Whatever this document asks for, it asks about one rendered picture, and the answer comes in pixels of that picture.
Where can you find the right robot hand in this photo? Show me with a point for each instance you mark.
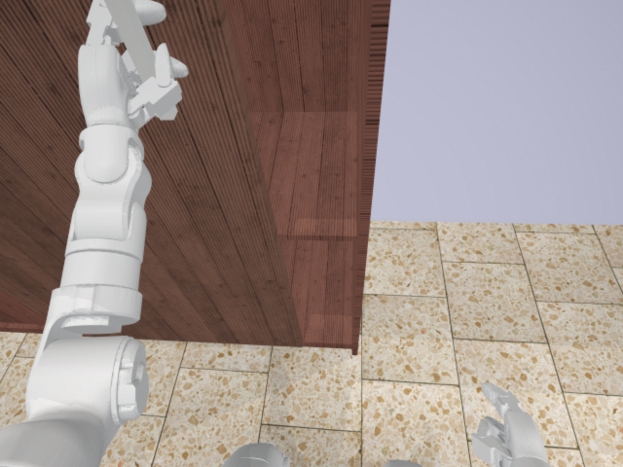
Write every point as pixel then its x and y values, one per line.
pixel 497 444

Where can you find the robot left upper arm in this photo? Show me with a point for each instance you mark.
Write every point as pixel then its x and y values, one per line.
pixel 82 391

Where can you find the wardrobe door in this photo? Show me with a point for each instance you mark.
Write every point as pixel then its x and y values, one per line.
pixel 213 269
pixel 12 311

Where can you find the left robot thigh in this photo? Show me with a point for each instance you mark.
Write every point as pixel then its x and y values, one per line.
pixel 257 455

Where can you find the robot left forearm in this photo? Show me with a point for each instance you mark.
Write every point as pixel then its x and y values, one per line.
pixel 98 292

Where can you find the left robot hand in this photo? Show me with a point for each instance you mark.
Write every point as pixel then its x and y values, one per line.
pixel 107 80

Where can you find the handle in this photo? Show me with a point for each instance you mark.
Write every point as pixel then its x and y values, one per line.
pixel 133 34

